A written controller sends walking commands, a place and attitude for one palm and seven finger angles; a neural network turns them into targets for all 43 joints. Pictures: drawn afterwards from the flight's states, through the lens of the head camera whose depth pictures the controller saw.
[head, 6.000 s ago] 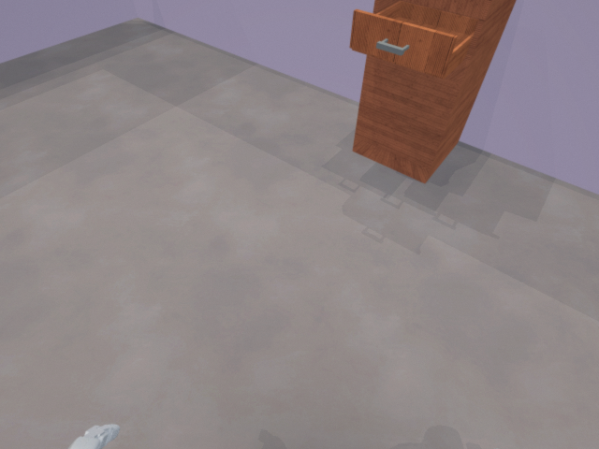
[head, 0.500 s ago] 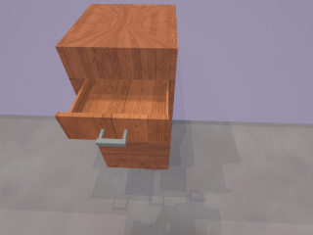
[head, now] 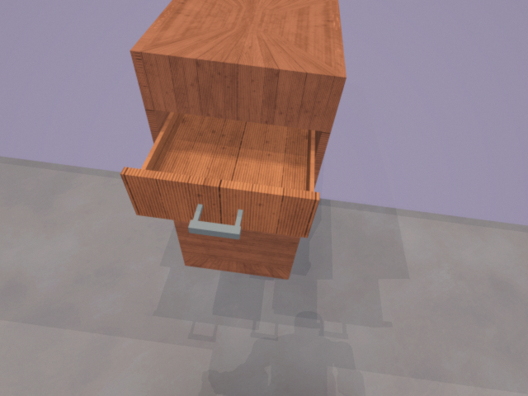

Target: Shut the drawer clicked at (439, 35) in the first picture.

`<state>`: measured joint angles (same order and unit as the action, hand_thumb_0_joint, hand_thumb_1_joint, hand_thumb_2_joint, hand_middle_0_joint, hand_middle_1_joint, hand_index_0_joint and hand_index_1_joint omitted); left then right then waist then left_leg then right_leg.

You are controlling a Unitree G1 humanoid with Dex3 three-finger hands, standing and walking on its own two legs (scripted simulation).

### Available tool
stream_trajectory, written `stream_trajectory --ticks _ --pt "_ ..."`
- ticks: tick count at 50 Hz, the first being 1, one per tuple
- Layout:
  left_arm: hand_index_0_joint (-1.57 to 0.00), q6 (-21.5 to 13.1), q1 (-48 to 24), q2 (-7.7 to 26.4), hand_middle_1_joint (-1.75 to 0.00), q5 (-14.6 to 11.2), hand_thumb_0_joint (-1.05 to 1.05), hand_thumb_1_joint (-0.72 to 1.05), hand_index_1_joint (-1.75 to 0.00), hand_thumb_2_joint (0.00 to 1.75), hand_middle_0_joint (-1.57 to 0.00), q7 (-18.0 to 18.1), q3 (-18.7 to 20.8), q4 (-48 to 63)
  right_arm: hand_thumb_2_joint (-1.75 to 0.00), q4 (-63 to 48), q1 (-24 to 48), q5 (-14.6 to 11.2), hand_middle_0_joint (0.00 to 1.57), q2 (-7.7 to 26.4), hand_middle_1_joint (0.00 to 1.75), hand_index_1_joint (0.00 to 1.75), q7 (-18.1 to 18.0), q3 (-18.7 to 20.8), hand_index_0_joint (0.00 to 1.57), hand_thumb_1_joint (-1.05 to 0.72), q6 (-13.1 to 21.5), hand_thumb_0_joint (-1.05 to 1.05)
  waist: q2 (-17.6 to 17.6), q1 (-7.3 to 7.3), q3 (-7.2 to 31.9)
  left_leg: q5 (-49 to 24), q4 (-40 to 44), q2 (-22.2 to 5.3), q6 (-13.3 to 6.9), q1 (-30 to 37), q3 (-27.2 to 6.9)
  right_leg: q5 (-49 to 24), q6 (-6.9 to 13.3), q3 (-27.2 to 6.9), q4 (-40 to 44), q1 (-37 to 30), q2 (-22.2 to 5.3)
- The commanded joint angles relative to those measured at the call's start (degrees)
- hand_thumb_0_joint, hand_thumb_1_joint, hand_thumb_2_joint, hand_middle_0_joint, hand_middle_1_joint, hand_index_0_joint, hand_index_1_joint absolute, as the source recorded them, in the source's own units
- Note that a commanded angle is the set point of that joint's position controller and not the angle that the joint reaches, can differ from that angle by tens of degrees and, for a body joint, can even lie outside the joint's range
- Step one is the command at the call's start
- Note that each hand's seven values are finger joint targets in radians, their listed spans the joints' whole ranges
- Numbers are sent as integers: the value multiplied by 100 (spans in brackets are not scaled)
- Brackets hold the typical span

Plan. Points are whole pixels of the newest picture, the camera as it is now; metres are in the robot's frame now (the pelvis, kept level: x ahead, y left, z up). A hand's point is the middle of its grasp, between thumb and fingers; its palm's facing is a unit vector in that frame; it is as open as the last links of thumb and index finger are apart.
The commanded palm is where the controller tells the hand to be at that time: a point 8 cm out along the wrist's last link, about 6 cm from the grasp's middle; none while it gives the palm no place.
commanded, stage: come to a stop and stand still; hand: left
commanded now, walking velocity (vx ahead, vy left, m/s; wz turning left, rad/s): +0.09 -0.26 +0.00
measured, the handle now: (217, 221) +0.44 +0.12 -0.06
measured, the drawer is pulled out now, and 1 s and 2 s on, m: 0.21 0.21 0.21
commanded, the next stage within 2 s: look again from close up in 0.86 s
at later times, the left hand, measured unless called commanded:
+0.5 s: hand out of the picture -0.01 +0.12 -0.16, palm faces +0.00 -0.97 -0.23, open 7.3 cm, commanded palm none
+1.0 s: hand out of the picture -0.05 +0.08 -0.17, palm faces +0.04 -0.99 -0.16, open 7.4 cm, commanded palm none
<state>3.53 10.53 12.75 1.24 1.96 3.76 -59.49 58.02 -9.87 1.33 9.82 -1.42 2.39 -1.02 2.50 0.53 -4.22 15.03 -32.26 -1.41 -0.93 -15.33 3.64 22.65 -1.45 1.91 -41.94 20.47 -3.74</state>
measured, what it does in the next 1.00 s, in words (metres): steps on the spot: right foot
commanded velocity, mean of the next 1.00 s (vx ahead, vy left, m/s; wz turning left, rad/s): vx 0.01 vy -0.03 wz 0.00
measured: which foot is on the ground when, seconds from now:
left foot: down 0.00-1.00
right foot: up 0.00-0.38, down 0.40-1.00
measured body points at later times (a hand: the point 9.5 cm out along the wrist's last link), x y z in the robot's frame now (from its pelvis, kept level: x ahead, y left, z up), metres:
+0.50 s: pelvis -0.04 -0.05 +0.01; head -0.04 -0.07 +0.46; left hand -0.01 +0.17 -0.14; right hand -0.07 -0.28 -0.16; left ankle +0.02 +0.10 -0.72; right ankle -0.06 -0.16 -0.73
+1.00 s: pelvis -0.03 -0.07 +0.01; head -0.01 -0.07 +0.46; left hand -0.05 +0.13 -0.15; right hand -0.05 -0.28 -0.16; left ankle +0.00 +0.09 -0.73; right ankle -0.06 -0.16 -0.73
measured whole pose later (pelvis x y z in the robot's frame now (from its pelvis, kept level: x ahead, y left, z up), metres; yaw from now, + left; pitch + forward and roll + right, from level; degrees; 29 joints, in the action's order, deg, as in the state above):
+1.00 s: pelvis -0.03 -0.07 +0.01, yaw -1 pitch -1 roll -1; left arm -1.1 18.1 4.9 0.9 2.8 0.6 -65.3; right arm 65.7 -16.1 0.5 7.7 -2.1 1.0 -1.0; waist -1.5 0.0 -2.6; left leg 13.3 -30.6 -5.4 3.0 -15.0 -0.2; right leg 16.2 2.0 4.0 -24.0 6.7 1.9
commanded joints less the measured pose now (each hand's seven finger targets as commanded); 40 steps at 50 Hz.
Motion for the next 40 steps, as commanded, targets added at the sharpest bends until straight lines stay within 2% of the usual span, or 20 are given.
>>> stream_trajectory --ticks 1,5,6,10,13,14,15,17,18,19,20,21,22,23,25,27,29,31,36,40 --pt "-20 -83 426 383 -30 33 0 90 -30 90 -20 -149 95 99 -90 -251 -27 39 20 993 30 30 -142 104 20 -90 121 0 -1038 9 69 284 2258 -1653 -556 25 -1640 -20 -5 -564 -1656 637 170" --pt "-20 -66 490 422 -30 43 0 90 -30 90 -20 -184 106 95 -90 -126 -489 2 20 944 30 30 -187 149 20 -90 156 0 -831 -162 288 -799 2054 -1620 -559 741 -1279 -273 -125 -554 -1807 910 186" --pt "-20 -46 510 368 -30 36 0 90 -30 90 -20 -179 101 105 -90 -87 -573 10 20 964 30 30 -193 164 20 -90 155 0 -932 -171 339 -919 2026 -1639 -582 837 -1262 -228 -150 -548 -1757 893 182" --pt "-20 -55 411 265 -30 22 0 90 -30 90 -20 -188 38 143 -90 22 -781 8 20 975 30 30 -174 198 20 -90 139 0 -1182 -298 436 -1047 1949 -1627 -677 1083 -1266 126 -134 -298 -963 641 134" --pt "-20 -80 388 89 -30 -8 0 90 -30 90 -20 -181 -42 102 -90 97 -785 26 20 1041 30 30 -129 236 20 -90 90 0 -1312 -343 453 -483 1973 -1549 -696 842 -1270 386 -55 -85 -138 139 155" --pt "-20 -109 491 14 -30 -27 0 90 -30 90 -20 -173 -68 64 -90 112 -717 32 20 1070 30 30 -113 242 20 -90 79 0 -1460 -292 469 -390 1947 -1523 -684 750 -1271 392 -19 -20 194 -46 176" --pt "-20 -138 513 18 -30 -30 0 90 -30 90 -20 -162 -90 13 -90 161 -733 25 20 1021 30 30 -91 240 20 -90 79 0 -1374 -289 468 -414 1914 -1444 -655 666 -1293 312 13 39 507 -239 244" --pt "-20 -188 1011 -40 -30 -53 0 90 -30 90 -20 -135 -99 -198 -90 191 -593 -4 20 1008 30 30 -69 243 20 -90 57 0 -1321 -32 565 21 1720 -1270 -454 275 -1081 -483 58 210 1528 -993 276" --pt "-20 -226 1241 40 -30 -33 0 90 -30 90 -20 -110 -98 -307 -90 207 -596 -34 20 877 30 30 -52 237 20 -90 43 0 -1017 48 529 258 1476 -1013 -233 -45 -822 -953 68 186 2202 -1440 206" --pt "-20 -284 1204 278 -30 5 0 90 -30 90 -20 -66 -82 -302 -90 213 -687 -81 20 551 30 30 -31 182 20 -90 38 0 -242 0 353 429 873 -614 53 -554 -455 -691 248 -576 2764 -1633 -358" --pt "-20 -326 879 588 -30 -10 0 90 -30 90 -20 -32 -83 -234 -90 188 -675 -108 20 200 30 30 18 56 20 -90 19 0 591 -121 179 651 539 -258 279 -655 -81 -80 535 -1266 3225 -1180 -1081" --pt "-20 -343 658 624 -30 -31 0 90 -30 90 -20 -31 -83 -163 -90 141 -497 -48 20 174 30 30 35 16 20 -90 -11 0 770 -62 30 625 309 -255 268 -358 -99 388 717 -1398 3426 -483 -1241" --pt "-20 -392 549 557 -30 -33 0 90 -30 90 -20 -18 -81 -178 -90 192 -481 0 20 197 30 30 27 -2 20 -90 -21 0 1336 -38 -195 452 109 -276 224 -393 -201 102 754 -1356 3435 -325 -1044" --pt "-20 -412 489 334 -30 -51 0 90 -30 90 -20 -14 -142 -233 -90 292 -584 0 20 248 30 30 10 -14 20 -90 -8 0 1164 -103 -312 215 80 -311 204 -275 -258 -459 779 -1154 3264 -337 -934" --pt "-20 -444 423 167 -30 -87 0 90 -30 90 -20 -9 -205 -279 -90 569 -1035 -34 20 174 30 30 -10 -51 20 -90 47 0 527 -279 -21 -490 527 -343 229 198 -250 -1426 681 -676 2707 -618 -668" --pt "-20 -443 550 73 -30 -131 0 90 -30 90 -20 -6 -230 -351 -90 712 -1113 -42 20 213 30 30 -44 -84 20 -90 83 0 151 -215 -57 -1085 875 -433 220 542 -362 -1210 465 -469 2524 -499 -400" --pt "-20 -415 636 22 -30 -119 0 90 -30 90 -20 6 -230 -361 -90 746 -1125 -40 20 276 30 30 -65 -91 20 -90 59 0 285 -176 -361 -830 929 -499 225 486 -383 -446 401 -565 2795 -282 -284" --pt "-20 -384 695 96 -30 -116 0 90 -30 90 -20 -2 -204 -419 -90 798 -1073 -45 20 215 30 30 -65 -98 20 -90 49 0 -162 -152 -349 -894 934 -458 241 494 -340 -487 384 -542 2776 -373 -283" --pt "-20 -391 792 60 -30 -110 0 90 -30 90 -20 4 -188 -439 -90 796 -1084 -43 20 171 30 30 -80 -92 20 -90 30 0 -9 -132 -287 -732 896 -436 248 507 -296 -390 405 -599 2865 -454 -285" --pt "-20 -403 884 19 -30 -104 0 90 -30 90 -20 9 -178 -436 -90 794 -1096 -54 20 152 30 30 -92 -92 20 -90 49 0 -128 -127 -196 -827 920 -456 242 551 -307 -584 404 -563 2806 -552 -252"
